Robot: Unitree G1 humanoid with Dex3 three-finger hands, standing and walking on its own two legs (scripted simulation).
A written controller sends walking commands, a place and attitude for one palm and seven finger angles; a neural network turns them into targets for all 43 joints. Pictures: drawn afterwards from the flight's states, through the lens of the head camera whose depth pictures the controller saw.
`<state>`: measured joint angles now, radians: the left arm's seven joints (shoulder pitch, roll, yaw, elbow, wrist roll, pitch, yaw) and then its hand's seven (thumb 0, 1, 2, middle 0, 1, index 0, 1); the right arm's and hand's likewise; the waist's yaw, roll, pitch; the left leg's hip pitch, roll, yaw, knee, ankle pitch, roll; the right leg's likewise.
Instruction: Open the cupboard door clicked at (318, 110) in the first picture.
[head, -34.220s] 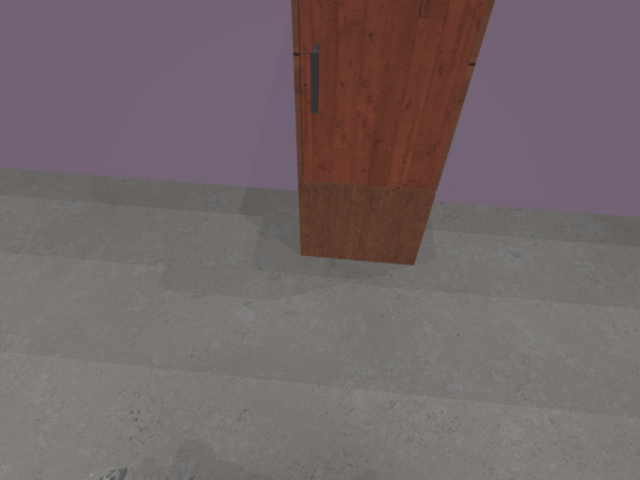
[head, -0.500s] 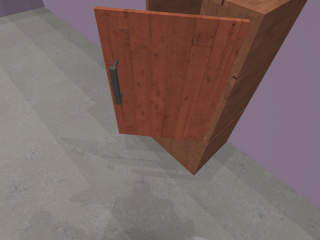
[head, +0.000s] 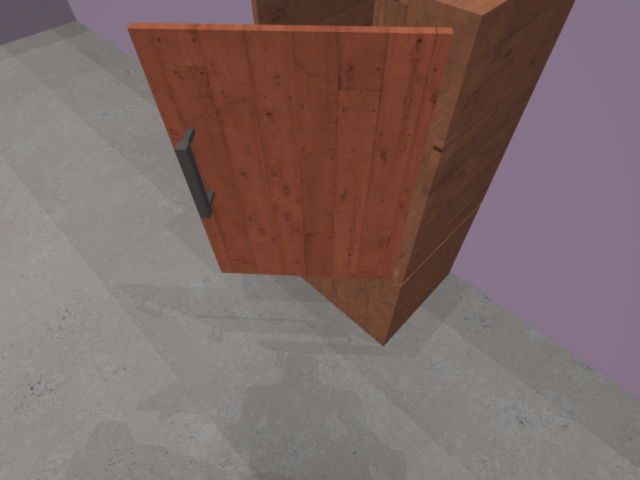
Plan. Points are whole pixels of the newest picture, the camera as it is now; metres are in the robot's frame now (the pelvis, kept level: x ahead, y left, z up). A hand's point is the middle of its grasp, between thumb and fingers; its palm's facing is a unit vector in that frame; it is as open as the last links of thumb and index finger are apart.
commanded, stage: come to a stop and stand still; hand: left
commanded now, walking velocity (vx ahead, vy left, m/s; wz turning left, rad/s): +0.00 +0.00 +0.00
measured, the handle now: (198, 175) +0.58 +0.25 +0.01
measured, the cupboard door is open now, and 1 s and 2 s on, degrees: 41 41 41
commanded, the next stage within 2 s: look again from close up in 0.54 s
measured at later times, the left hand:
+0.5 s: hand out of the picture -0.01 +0.25 -0.17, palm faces -0.02 -0.96 -0.28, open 7.4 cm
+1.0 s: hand out of the picture +0.06 +0.19 -0.17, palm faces -0.05 -0.97 -0.24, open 7.4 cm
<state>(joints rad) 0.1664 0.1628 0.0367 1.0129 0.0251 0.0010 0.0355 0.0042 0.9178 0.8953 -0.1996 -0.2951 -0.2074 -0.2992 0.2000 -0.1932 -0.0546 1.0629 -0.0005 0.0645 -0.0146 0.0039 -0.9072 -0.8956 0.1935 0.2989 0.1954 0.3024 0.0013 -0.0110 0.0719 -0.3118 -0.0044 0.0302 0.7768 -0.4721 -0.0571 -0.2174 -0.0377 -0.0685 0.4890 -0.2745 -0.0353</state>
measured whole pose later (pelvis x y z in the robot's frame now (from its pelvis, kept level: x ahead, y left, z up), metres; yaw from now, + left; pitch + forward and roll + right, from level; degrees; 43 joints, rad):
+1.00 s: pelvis +0.00 +0.01 +0.00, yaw -2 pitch +0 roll +1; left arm 0.18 0.18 -0.01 1.09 0.02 -0.01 0.02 0.01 0.90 0.90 -0.20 -0.29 -0.21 -0.30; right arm 0.24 -0.19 0.00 1.11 -0.01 -0.02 -0.02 0.00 -0.90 -0.90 0.19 0.30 0.20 0.30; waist -0.01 0.01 0.05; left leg -0.14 0.01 0.08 0.42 -0.27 -0.01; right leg -0.22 -0.02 -0.02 0.50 -0.28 -0.02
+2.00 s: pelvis -0.06 +0.02 -0.08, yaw +1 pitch +11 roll -2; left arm 0.25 0.28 0.26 0.13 -0.31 -0.32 -0.35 0.01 0.19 0.59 -0.25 -0.75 -0.26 -0.76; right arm 0.29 -0.20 0.05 0.59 0.03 -0.24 -0.06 0.01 -0.90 -0.89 0.20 0.30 0.20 0.30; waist -0.02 0.02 -0.10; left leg -0.81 0.03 -0.01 1.08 -0.47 0.00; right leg -0.80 -0.02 -0.09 1.03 -0.43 -0.02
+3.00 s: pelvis -0.03 +0.02 -0.05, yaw +1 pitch +10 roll -1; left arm -0.06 0.42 0.45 0.45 -0.36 -0.24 -0.55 -0.01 -0.50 0.30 -0.30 -1.19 -0.30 -1.20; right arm 0.30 -0.30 0.03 0.56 0.04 -0.20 -0.08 0.01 -0.90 -0.90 0.20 0.30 0.20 0.30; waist -0.01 0.02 -0.08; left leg -0.63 0.03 0.01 0.89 -0.44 0.00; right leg -0.63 -0.01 -0.08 0.85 -0.39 -0.02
